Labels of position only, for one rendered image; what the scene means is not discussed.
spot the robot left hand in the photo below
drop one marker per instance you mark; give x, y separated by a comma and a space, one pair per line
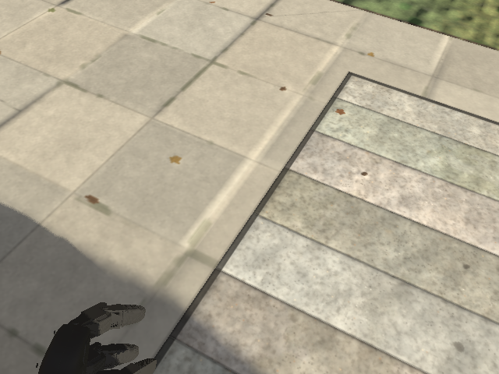
70, 351

